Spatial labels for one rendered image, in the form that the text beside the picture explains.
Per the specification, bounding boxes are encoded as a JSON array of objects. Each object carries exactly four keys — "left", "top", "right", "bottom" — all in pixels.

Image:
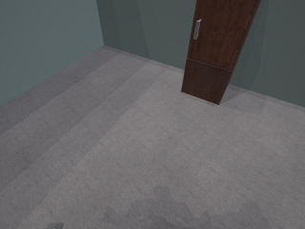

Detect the handle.
[{"left": 193, "top": 19, "right": 202, "bottom": 40}]

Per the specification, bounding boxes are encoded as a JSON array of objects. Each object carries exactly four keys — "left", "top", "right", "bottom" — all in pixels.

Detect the cupboard door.
[{"left": 189, "top": 0, "right": 255, "bottom": 69}]

